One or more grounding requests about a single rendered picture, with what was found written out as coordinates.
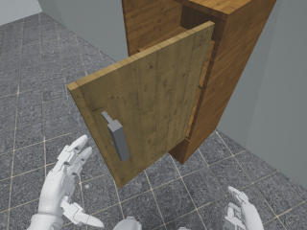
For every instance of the left robot forearm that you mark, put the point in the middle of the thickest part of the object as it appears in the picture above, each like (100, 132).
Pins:
(46, 221)

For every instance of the robot left hand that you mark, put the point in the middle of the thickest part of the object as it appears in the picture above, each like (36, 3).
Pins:
(60, 180)

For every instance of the cupboard door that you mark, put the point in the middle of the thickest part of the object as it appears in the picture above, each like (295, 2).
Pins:
(151, 94)

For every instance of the robot right hand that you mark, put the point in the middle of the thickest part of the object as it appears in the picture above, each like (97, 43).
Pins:
(246, 218)

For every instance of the handle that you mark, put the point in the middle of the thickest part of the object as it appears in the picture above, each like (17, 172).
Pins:
(117, 134)

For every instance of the robot left thigh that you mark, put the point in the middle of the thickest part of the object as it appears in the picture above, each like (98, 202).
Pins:
(128, 224)

